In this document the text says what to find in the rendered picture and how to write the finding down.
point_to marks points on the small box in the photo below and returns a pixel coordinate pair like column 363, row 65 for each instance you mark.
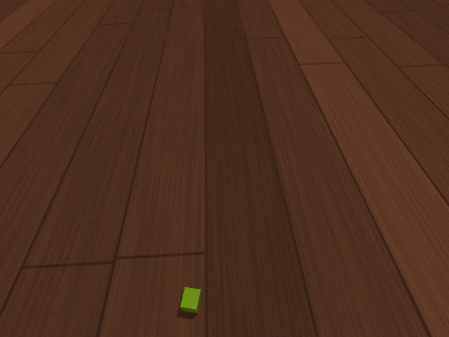
column 191, row 300

